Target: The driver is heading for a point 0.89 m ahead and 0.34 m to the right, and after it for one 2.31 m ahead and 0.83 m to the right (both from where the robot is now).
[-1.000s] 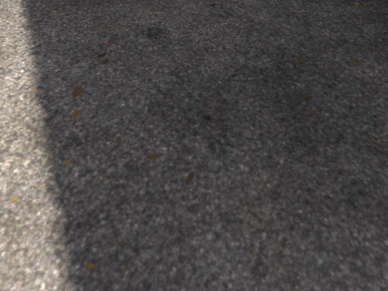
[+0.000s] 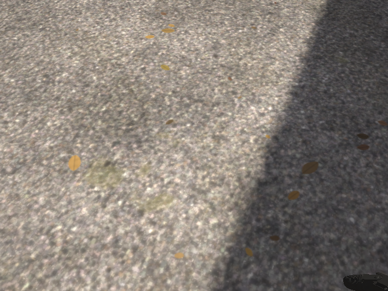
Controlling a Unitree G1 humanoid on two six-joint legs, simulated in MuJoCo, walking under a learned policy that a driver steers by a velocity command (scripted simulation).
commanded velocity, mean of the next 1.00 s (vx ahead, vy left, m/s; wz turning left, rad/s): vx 1.00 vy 0.00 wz -0.70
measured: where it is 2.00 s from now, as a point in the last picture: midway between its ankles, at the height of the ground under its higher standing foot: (357, 88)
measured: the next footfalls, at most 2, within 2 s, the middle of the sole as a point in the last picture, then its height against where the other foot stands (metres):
left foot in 0.16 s outside the picture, level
right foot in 0.60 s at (257, 239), level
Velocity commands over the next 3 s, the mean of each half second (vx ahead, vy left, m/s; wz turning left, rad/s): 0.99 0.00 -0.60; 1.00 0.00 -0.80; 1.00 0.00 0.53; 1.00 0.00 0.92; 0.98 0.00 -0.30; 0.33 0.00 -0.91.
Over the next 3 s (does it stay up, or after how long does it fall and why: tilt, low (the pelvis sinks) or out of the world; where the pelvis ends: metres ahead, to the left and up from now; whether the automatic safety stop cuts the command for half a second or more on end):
stays up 2.43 -0.74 0.00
